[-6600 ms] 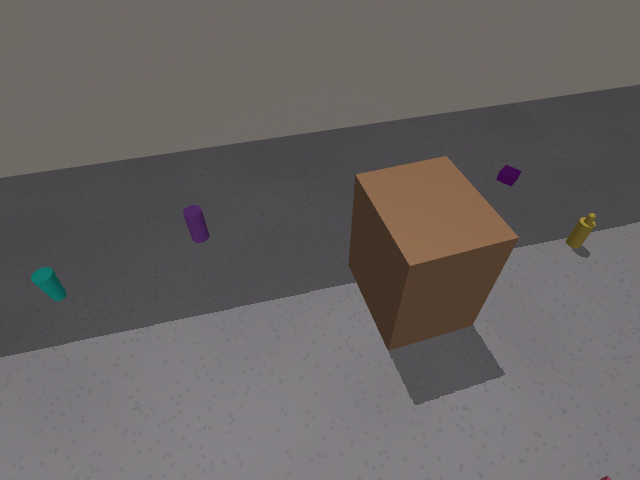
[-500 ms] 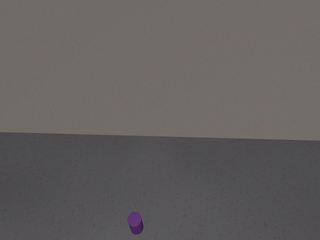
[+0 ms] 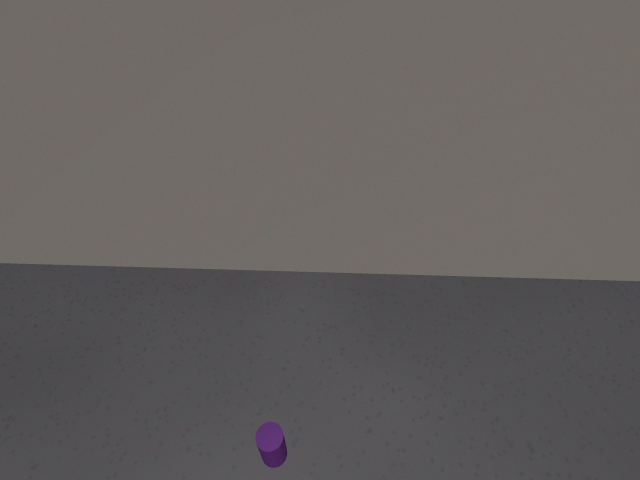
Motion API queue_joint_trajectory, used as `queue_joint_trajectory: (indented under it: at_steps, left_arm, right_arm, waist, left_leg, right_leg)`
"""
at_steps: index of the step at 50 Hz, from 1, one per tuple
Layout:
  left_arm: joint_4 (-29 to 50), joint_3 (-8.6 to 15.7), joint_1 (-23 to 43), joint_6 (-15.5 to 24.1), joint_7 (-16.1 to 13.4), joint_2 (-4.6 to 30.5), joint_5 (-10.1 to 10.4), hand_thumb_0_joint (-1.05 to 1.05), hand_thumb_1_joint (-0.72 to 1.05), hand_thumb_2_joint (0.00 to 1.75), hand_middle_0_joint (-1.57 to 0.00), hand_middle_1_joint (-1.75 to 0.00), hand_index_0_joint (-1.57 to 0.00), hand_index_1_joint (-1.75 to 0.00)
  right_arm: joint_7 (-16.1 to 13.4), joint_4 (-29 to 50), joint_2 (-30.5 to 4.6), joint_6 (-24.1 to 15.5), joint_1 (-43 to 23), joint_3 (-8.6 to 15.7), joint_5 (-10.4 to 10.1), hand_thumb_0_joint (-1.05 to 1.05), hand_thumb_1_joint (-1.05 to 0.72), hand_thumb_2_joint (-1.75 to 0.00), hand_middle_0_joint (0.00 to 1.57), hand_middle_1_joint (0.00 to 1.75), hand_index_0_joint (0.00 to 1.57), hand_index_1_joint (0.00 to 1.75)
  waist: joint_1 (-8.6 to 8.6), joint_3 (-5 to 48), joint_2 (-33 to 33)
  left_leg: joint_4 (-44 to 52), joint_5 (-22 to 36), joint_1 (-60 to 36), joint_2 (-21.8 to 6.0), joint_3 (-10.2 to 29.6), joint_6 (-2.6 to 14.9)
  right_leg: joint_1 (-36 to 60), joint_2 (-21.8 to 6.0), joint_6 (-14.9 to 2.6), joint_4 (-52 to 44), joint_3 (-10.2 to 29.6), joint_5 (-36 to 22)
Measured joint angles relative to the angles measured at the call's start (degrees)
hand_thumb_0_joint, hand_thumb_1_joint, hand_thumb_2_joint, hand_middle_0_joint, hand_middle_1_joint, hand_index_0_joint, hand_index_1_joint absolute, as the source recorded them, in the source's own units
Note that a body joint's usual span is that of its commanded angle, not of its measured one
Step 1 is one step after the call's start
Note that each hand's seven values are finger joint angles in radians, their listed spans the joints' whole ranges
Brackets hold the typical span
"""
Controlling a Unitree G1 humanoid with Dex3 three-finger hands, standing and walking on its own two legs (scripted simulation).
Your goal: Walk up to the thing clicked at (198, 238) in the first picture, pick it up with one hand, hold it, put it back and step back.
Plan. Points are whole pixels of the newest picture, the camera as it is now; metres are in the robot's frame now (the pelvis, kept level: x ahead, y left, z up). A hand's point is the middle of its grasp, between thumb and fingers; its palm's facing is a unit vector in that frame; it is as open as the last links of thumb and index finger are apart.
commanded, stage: stand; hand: left
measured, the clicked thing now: (272, 445) +0.39 +0.14 -0.71
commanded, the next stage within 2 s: go down in 0.76 s
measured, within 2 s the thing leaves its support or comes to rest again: neither
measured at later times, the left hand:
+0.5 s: hand out of the picture +0.07 +0.25 -0.16, palm faces -0.03 -0.94 -0.34, open 7.4 cm
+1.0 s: hand out of the picture +0.12 +0.25 -0.16, palm faces +0.06 -0.95 -0.32, open 8.7 cm
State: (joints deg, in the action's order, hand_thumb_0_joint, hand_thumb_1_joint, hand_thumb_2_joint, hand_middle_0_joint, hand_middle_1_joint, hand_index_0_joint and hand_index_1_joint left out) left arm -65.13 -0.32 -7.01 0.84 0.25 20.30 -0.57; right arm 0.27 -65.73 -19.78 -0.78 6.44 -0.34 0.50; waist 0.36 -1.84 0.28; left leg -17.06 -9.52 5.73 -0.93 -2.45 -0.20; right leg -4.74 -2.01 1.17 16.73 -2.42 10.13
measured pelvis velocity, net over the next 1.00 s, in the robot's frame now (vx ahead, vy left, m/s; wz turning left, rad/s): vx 0.00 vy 0.00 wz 0.02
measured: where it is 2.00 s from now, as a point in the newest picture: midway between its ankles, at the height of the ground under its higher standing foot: outside the picture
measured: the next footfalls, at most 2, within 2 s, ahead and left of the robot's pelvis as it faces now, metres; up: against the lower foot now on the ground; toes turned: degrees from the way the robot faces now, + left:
none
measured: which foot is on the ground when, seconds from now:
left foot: down 0.00-1.00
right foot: down 0.00-1.00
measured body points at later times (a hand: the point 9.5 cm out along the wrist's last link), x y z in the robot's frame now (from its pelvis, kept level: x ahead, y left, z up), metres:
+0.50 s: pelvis +0.01 +0.00 +0.00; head +0.01 +0.00 +0.45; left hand +0.07 +0.30 -0.13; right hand +0.08 -0.30 -0.13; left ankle +0.00 +0.12 -0.75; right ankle -0.01 -0.13 -0.75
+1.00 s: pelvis +0.00 +0.00 -0.01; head +0.04 +0.00 +0.44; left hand +0.12 +0.30 -0.14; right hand +0.09 -0.28 -0.13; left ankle +0.00 +0.12 -0.75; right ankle -0.01 -0.13 -0.75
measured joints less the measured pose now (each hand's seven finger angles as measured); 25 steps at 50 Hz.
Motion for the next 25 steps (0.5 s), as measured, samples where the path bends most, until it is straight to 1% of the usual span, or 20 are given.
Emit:
queue_joint_trajectory:
  at_steps: [25]
  left_arm:
    - [0.3, -0.1, -0.1, -0.1, 0.0, -0.1, -0.1, 0.00, 0.90, 0.90, -0.21, -0.30, -0.20, -0.30]
  right_arm:
    - [-0.1, 0.5, -0.1, -0.1, -0.2, -0.1, -0.1, 0.01, -0.90, -0.90, 0.20, 0.30, 0.20, 0.30]
  waist:
    - [-0.22, -0.1, -0.1]
  left_leg:
    - [-0.2, -0.5, -0.1, 0.3, 0.1, 0.14]
  right_leg:
    - [0.1, -0.3, 0.17, 0.3, -0.1, 0.6]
